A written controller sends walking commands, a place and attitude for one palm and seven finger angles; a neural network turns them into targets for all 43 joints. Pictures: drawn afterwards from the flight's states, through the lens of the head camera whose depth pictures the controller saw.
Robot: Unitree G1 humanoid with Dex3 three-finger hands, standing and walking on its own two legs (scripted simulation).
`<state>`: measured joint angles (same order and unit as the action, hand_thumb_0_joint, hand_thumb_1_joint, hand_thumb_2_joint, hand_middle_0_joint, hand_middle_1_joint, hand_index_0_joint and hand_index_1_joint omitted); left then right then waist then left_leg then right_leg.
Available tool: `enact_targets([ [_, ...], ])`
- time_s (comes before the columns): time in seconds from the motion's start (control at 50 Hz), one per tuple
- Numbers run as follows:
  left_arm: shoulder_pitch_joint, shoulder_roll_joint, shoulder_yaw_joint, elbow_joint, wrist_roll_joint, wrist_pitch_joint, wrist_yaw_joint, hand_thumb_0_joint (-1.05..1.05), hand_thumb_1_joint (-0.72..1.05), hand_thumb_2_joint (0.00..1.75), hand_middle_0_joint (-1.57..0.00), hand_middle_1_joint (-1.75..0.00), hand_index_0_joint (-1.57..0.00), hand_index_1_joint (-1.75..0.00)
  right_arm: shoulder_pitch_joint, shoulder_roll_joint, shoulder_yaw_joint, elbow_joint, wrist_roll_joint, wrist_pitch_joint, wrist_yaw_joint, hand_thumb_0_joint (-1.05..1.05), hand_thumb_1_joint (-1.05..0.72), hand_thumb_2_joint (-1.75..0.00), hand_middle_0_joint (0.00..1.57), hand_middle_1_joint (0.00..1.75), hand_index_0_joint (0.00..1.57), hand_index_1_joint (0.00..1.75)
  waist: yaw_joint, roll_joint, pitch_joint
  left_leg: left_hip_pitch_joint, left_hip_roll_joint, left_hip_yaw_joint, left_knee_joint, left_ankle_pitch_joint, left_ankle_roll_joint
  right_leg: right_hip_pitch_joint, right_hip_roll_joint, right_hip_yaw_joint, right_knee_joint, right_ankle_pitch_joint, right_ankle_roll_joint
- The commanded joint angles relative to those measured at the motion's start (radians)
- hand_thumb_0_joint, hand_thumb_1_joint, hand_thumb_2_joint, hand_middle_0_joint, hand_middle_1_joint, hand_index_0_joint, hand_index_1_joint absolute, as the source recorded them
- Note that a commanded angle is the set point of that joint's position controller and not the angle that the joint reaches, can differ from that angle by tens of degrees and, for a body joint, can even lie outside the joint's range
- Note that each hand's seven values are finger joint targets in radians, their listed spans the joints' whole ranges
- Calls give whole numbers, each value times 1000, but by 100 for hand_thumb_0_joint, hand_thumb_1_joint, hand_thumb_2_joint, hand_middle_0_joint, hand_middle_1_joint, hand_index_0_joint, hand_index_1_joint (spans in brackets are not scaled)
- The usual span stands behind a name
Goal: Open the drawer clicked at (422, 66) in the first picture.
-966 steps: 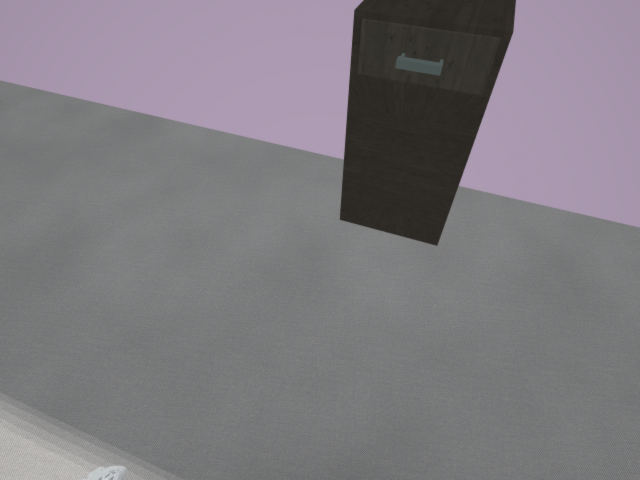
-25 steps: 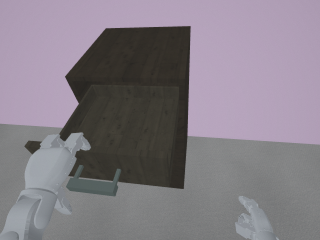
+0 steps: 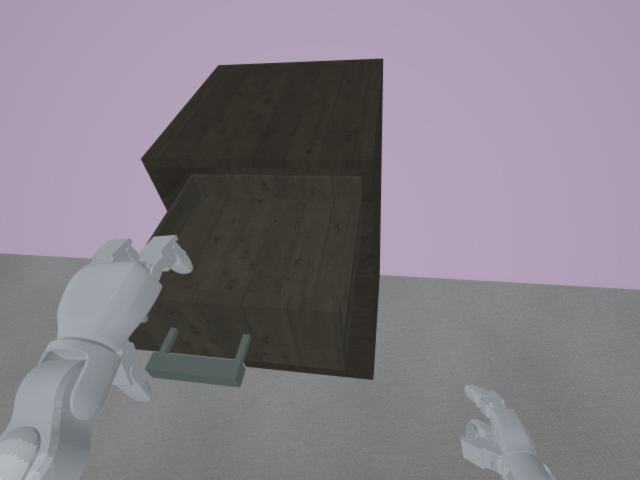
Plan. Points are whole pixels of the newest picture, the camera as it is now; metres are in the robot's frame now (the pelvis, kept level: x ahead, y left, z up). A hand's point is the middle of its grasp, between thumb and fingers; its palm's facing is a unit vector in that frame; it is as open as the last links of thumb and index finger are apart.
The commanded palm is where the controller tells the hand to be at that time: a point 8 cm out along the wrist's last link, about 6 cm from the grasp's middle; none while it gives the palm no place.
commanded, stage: draw the hand back to the body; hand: left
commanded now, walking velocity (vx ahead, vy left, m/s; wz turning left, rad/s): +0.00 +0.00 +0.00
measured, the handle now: (202, 353) +0.27 +0.23 -0.01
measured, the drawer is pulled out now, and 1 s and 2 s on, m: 0.30 0.30 0.30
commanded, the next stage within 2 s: step back with the hand held close in 1.60 s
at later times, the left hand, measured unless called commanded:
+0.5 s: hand (129, 339) +0.21 +0.25 +0.13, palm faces +0.07 -0.05 -1.00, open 13.8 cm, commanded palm +0.17 +0.25 +0.18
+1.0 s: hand (130, 309) +0.22 +0.23 +0.16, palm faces +0.40 -0.84 -0.37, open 12.2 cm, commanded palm +0.16 +0.27 +0.18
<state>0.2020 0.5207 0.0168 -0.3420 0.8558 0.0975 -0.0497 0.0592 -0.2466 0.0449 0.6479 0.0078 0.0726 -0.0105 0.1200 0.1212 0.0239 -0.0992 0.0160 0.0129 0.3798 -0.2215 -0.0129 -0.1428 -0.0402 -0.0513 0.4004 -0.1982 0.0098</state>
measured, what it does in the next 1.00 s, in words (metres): stands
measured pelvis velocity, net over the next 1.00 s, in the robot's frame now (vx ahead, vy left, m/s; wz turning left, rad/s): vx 0.02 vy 0.00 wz -0.01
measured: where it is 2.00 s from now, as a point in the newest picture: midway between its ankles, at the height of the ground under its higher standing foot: outside the picture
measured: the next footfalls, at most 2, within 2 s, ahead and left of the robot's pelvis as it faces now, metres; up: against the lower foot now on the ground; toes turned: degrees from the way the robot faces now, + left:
none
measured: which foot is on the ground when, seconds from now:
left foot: down 0.00-1.00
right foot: down 0.00-1.00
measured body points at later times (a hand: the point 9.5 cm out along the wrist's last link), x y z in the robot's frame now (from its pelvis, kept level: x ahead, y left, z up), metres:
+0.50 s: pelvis +0.00 -0.01 +0.00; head -0.01 -0.06 +0.45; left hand +0.20 +0.25 +0.18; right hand +0.22 -0.21 -0.10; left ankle -0.01 +0.13 -0.74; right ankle +0.01 -0.13 -0.74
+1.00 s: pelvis +0.02 +0.00 +0.00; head +0.01 -0.01 +0.45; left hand +0.19 +0.28 +0.18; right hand +0.20 -0.22 -0.08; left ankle -0.01 +0.13 -0.74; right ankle +0.01 -0.12 -0.74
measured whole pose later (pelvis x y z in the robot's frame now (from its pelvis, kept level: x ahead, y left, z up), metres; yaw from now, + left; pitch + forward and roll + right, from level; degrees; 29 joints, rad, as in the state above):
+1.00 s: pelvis +0.02 +0.00 +0.00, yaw -1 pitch -5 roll -1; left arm 0.43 0.32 0.29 -0.45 -0.02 -0.13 0.11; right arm 0.19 -0.20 0.03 0.66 -0.03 -0.17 -0.07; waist 0.06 0.04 0.06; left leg -0.04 0.05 0.02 0.39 -0.27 -0.02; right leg -0.06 -0.01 -0.05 0.37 -0.21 0.00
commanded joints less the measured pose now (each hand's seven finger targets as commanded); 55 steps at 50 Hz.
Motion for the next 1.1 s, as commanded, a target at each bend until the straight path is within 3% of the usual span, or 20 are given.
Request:
enact_targets([
  [0.0, -187, 193, 143, -185, 13, -33, 66, 0, -50, 30, -30, -120, -30, -120, -167, -86, -38, -157, -9, -60, -13, 0, -90, -90, 20, 30, 20, 30, -2, -62, -155, -21, -29, 13, -52, 180, 22, 79, 48, 0, -57, 91, -24],
  [0.04, -164, 218, 176, -196, 19, -41, 82, 0, -50, 30, -30, -120, -30, -120, -167, -92, -38, -166, -11, -61, -12, 0, -90, -90, 20, 30, 20, 30, 16, -72, -169, -24, -32, 13, -47, 194, 22, 91, 43, 0, -51, 108, -24],
  [0.16, -128, 238, 218, -202, -7, -31, 98, 0, -50, 30, -30, -120, -30, -120, -189, -94, -39, -171, -2, -68, -10, 0, -90, -90, 20, 30, 20, 30, 14, -43, -150, -34, -29, 13, -38, 176, 18, 87, 44, 20, -54, 100, -26],
  [0.24, -131, 216, 182, -169, -11, -35, 80, 0, -50, 30, -30, -120, -30, -120, -175, -97, -44, -167, -3, -66, -19, 0, -90, -90, 20, 30, 20, 30, 2, -88, -116, -42, -35, 20, -42, 143, 24, 60, 36, 7, -61, 67, -16],
  [0.28, -128, 211, 178, -195, -13, -47, 75, 0, -50, 30, -30, -120, -30, -120, -169, -93, -37, -170, -5, -77, -20, 0, -90, -90, 20, 30, 20, 30, 2, -63, -158, -27, -34, 19, -35, 145, 25, 70, 33, 6, -55, 57, -18],
  [0.42, -33, 260, 258, -186, -28, -75, 92, 0, -50, 30, -30, -120, -30, -120, -153, -105, -47, -166, -12, -80, -34, 0, -90, -90, 20, 30, 20, 30, 10, -92, -125, -40, -34, 19, -16, 155, 25, 60, 30, 10, -52, 95, -13],
  [0.46, -23, 292, 303, -207, -40, -78, 104, 0, -50, 30, -30, -120, -30, -120, -170, -107, -45, -176, -6, -85, -33, 0, -90, -90, 20, 30, 20, 30, 14, -61, -134, -43, -30, 11, -8, 149, 18, 60, 34, 26, -53, 86, -17],
  [0.48, -29, 255, 269, -211, -37, -85, 104, 0, -50, 30, -30, -120, -30, -120, -156, -97, -42, -173, -12, -86, -30, 0, -90, -90, 20, 30, 20, 30, 10, -68, -144, -39, -33, 17, -7, 153, 21, 57, 25, 11, -46, 80, -15],
  [0.56, 16, 271, 293, -225, -60, -84, 107, 0, -50, 30, -30, -120, -30, -120, -165, -110, -50, -178, -4, -91, -36, 0, -90, -90, 20, 30, 20, 30, 2, -49, -129, -39, -28, 13, 1, 154, 16, 42, 34, 19, -48, 93, -14],
  [0.58, 13, 237, 252, -225, -49, -85, 103, 0, -50, 30, -30, -120, -30, -120, -151, -103, -44, -178, -11, -90, -34, 0, -90, -90, 20, 30, 20, 30, 3, -58, -146, -40, -32, 16, -4, 154, 20, 46, 26, 4, -42, 81, -13],
  [0.6, -38, -139, 228, -227, -753, -164, 116, 0, -47, 32, -30, -118, -30, -118, -92, -27, -47, -232, 0, -156, -56, 0, -90, -90, 20, 30, 20, 30, -100, -199, -27, 41, 13, 27, 1, 68, 51, 0, 53, -18, -74, 45, -19],
  [0.62, 38, -20, 296, -167, -781, -200, 136, 0, -43, 33, -29, -115, -29, -115, -82, -70, -47, -196, -13, -195, -72, 0, -90, -90, 20, 30, 20, 30, -82, -234, -37, 35, 23, 24, -7, 26, 49, 5, 49, -13, -73, 4, -12],
  [0.64, 87, 26, 376, -219, -844, -226, 154, 0, -40, 34, -29, -113, -29, -113, -76, -71, -44, -192, -16, -211, -89, 0, -90, -90, 20, 30, 20, 30, -53, -235, -65, 33, 14, 21, -20, 49, 45, 40, 42, -14, -87, 8, -7],
  [0.66, 74, 55, 406, -253, -870, -249, 164, 0, -36, 36, -29, -111, -29, -111, -82, -73, -38, -174, -20, -231, -100, 0, -90, -90, 20, 30, 20, 30, -51, -208, -63, 39, 10, 18, -27, 40, 40, 45, 41, -6, -98, -12, -5],
  [0.68, 15, 32, 391, -331, -872, -274, 172, 0, -32, 37, -29, -109, -29, -109, -72, -65, -35, -181, -25, -254, -104, 0, -90, -90, 20, 30, 20, 30, -48, -126, -114, 53, 2, 27, -29, 68, 39, 67, 27, -2, -93, 15, -8],
  [0.74, 68, -13, 377, -309, -879, -287, 190, 0, -22, 42, -28, -102, -28, -102, -34, -55, -33, -160, -34, -283, -100, 0, -90, -90, 20, 30, 20, 30, -47, -11, -65, 35, 0, 31, -47, 119, 22, 79, 28, -9, -85, 67, -17],
  [0.78, 90, -25, 376, -290, -884, -288, 189, 0, -15, 45, -27, -98, -27, -98, -29, -57, -37, -153, -34, -290, -96, 0, -90, -90, 20, 30, 20, 30, -49, -17, -29, 24, 4, 30, -51, 130, 20, 77, 31, -6, -99, 78, -19],
  [0.96, 178, -42, 374, -351, -888, -285, 170, 0, 17, 58, -25, -77, -25, -77, -15, -66, -55, -160, -37, -301, -73, 0, -90, -90, 20, 30, 20, 30, -45, -23, -86, 34, 6, 26, -25, 292, 13, 128, 40, -10, -65, 240, -23],
  [1.0, 204, -44, 379, -354, -890, -283, 169, 0, 23, 62, -25, -73, -25, -73, -8, -64, -58, -164, -36, -297, -69, 0, -90, -90, 20, 30, 20, 30, -45, -61, -101, 36, 11, 24, -23, 317, 13, 134, 40, -16, -54, 261, -19],
  [1.08, 215, -38, 392, -340, -891, -275, 168, 0, 37, 68, -24, -64, -24, -64, -7, -65, -62, -162, -33, -285, -71, 0, -90, -90, 20, 30, 20, 30, -49, -55, -81, 33, 10, 29, -23, 316, 11, 119, 41, -14, -61, 263, -18],
])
